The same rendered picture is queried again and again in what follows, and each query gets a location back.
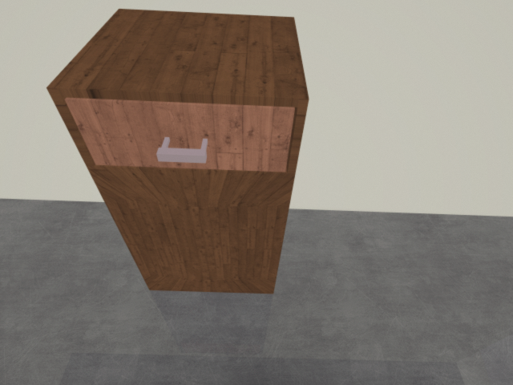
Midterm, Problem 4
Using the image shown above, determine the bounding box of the handle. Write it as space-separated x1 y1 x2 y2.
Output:
156 137 208 164

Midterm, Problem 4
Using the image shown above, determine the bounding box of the drawer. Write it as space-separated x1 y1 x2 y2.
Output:
65 98 295 172

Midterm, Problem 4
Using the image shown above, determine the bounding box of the cabinet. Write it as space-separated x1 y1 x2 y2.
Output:
46 9 309 294

